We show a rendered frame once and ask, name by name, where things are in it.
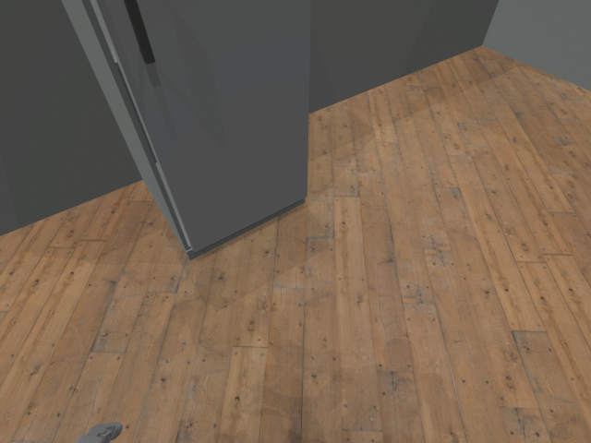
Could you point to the fridge door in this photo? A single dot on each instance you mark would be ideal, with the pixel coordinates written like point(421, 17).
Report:
point(224, 106)

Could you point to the handle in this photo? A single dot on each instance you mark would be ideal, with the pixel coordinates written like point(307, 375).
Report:
point(139, 29)

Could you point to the robot left hand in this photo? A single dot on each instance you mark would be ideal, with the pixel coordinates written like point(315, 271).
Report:
point(101, 433)

